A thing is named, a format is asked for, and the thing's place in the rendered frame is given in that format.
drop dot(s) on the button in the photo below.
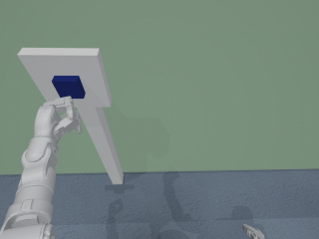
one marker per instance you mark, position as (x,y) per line
(69,86)

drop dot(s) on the robot left upper arm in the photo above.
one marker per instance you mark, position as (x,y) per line
(34,231)

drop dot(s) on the panel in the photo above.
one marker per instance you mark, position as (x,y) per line
(43,64)

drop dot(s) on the robot right hand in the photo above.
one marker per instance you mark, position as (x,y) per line
(251,232)

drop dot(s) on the left robot forearm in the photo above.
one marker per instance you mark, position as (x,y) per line
(34,195)

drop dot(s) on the robot left hand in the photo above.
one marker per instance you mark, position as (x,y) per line
(49,123)

